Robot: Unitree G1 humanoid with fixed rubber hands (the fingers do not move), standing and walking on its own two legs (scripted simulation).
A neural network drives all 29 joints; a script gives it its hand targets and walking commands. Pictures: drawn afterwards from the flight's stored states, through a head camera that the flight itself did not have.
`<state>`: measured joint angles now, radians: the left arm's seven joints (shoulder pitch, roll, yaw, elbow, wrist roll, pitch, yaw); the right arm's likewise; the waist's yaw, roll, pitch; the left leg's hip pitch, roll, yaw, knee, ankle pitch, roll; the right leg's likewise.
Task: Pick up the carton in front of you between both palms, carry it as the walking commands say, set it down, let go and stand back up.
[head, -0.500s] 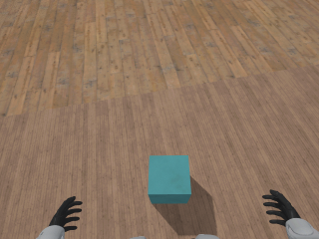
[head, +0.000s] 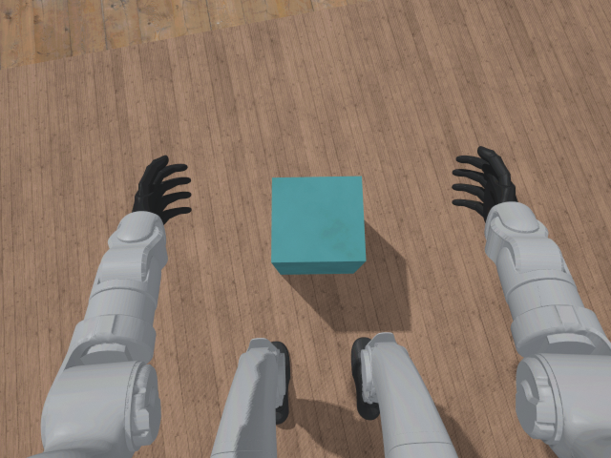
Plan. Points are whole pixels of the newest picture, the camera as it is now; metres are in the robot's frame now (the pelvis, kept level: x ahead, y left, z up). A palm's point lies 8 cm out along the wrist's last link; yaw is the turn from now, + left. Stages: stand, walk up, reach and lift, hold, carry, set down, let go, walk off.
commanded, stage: reach and lift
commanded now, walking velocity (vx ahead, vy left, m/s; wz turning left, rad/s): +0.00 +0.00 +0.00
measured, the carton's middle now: (316, 230) +0.50 -0.01 -0.55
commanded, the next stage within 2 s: none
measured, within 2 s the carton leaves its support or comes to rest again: neither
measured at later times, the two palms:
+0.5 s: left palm (207, 178) +0.51 +0.18 -0.20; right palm (433, 173) +0.50 -0.20 -0.20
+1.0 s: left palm (235, 220) +0.50 +0.18 -0.42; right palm (400, 217) +0.49 -0.19 -0.42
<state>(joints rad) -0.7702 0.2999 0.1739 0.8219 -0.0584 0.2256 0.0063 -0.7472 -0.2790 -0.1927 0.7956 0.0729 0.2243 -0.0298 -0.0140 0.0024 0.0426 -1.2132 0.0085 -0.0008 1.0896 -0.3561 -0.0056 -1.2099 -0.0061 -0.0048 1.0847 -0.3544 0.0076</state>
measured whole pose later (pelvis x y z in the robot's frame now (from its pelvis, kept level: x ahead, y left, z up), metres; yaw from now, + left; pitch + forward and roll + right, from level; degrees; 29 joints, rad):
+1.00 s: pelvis -0.05 +0.00 -0.27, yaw +0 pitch +42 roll +0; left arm -1.39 0.38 0.09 1.10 -0.22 0.09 0.11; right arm -1.37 -0.34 -0.13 1.08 0.22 0.09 -0.13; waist -0.01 0.00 0.22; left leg -2.25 0.00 -0.02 2.04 -0.52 -0.02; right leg -2.25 0.01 0.01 2.04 -0.52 0.01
